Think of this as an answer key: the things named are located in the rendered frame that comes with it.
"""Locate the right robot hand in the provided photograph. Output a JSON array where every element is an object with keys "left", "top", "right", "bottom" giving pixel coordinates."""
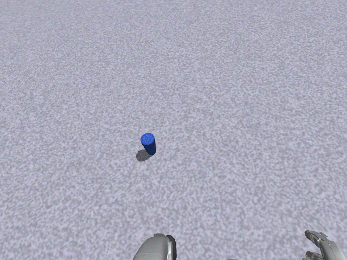
[{"left": 302, "top": 230, "right": 347, "bottom": 260}]

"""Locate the left robot foot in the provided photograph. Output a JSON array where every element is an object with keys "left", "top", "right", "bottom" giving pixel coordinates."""
[{"left": 166, "top": 235, "right": 177, "bottom": 260}]

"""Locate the cup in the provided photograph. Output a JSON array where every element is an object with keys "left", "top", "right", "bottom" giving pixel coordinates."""
[{"left": 140, "top": 133, "right": 156, "bottom": 155}]

